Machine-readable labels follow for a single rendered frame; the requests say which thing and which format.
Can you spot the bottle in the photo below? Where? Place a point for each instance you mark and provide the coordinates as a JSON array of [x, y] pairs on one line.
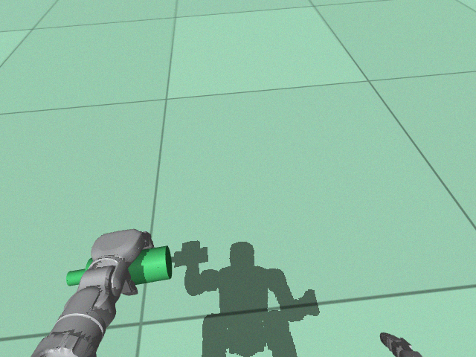
[[152, 264]]

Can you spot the left robot hand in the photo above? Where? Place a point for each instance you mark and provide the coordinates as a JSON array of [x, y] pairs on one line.
[[126, 245]]

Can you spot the left robot arm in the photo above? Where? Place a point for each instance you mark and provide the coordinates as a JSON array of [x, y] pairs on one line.
[[82, 325]]

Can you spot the right robot hand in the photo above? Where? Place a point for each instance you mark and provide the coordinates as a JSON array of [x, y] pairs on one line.
[[398, 346]]

